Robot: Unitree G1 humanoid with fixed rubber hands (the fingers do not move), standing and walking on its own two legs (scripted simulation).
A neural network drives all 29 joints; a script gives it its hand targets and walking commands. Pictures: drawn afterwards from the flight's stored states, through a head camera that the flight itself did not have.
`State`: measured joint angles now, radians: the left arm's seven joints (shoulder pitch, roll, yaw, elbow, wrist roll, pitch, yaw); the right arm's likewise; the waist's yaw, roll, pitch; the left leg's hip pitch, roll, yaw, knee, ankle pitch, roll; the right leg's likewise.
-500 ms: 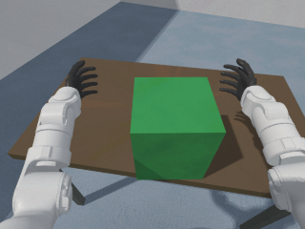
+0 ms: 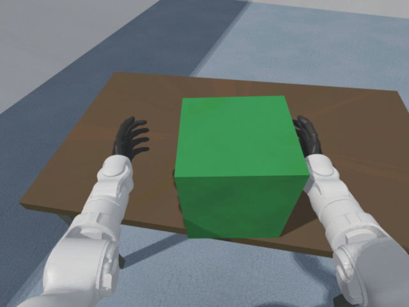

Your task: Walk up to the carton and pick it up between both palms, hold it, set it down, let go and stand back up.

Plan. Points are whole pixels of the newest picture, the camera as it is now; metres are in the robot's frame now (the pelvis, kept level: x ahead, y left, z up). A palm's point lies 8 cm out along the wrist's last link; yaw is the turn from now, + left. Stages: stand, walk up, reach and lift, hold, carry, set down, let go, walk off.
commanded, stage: reach and lift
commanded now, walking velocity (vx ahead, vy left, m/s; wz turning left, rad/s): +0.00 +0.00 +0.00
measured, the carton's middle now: (233, 171) +0.40 -0.03 +0.03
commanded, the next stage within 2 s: none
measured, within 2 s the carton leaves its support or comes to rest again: neither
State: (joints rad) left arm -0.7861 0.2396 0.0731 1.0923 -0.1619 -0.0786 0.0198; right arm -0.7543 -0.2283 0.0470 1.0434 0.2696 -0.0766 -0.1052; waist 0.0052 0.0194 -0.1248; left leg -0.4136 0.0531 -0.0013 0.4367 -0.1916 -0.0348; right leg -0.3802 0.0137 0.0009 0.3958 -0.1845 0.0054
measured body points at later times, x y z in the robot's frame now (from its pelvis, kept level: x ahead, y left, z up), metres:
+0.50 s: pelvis -0.02 +0.00 -0.01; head +0.02 +0.01 +0.44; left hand +0.42 +0.17 +0.05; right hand +0.41 -0.18 +0.06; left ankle +0.01 +0.14 -0.74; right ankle +0.00 -0.12 -0.74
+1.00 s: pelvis -0.02 +0.01 -0.01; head +0.03 +0.01 +0.44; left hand +0.42 +0.15 +0.06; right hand +0.41 -0.16 +0.06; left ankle +0.01 +0.14 -0.74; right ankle +0.00 -0.12 -0.74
